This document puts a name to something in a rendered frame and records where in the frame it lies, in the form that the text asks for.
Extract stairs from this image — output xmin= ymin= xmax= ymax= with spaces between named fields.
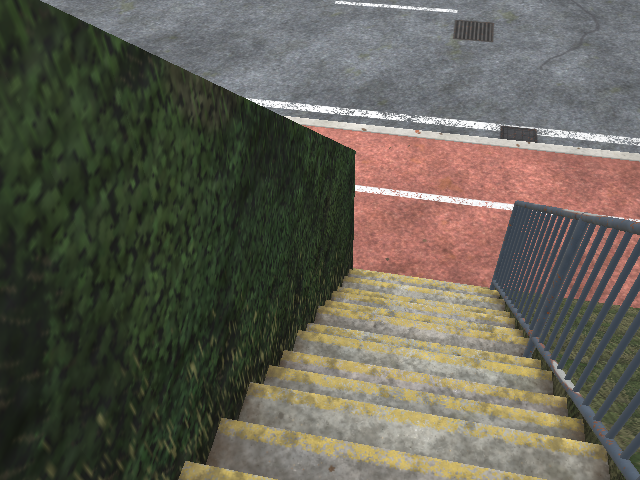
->
xmin=178 ymin=268 xmax=610 ymax=480

